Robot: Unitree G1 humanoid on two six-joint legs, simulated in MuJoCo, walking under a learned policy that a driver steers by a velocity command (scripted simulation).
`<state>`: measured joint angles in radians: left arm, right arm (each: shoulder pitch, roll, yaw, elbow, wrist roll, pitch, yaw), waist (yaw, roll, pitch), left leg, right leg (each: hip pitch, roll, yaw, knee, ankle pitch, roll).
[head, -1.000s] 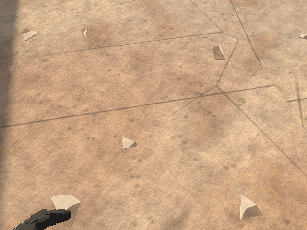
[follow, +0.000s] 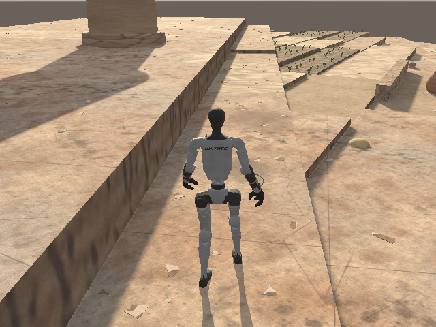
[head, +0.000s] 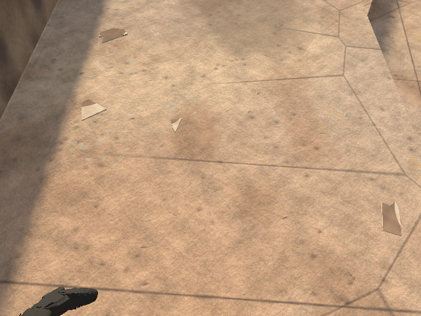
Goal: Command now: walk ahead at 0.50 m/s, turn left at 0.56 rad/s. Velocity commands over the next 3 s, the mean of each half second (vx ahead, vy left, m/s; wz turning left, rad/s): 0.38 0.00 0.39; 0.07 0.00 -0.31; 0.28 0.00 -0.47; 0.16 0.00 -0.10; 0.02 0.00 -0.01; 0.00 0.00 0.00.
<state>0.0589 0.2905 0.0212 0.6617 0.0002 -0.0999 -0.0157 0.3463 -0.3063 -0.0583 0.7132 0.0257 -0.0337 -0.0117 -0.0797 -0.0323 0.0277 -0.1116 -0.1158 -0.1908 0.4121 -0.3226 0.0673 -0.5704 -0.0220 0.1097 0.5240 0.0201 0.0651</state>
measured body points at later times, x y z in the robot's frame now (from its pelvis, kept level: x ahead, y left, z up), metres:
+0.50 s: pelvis +0.24 +0.00 -0.01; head +0.28 +0.01 +0.44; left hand +0.21 +0.28 -0.13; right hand +0.51 -0.18 -0.08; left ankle +0.34 +0.13 -0.73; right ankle +0.17 -0.14 -0.74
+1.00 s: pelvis +0.29 -0.02 -0.01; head +0.32 -0.05 +0.44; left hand +0.39 +0.27 -0.10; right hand +0.45 -0.30 -0.13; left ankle +0.32 +0.13 -0.69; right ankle +0.30 -0.11 -0.74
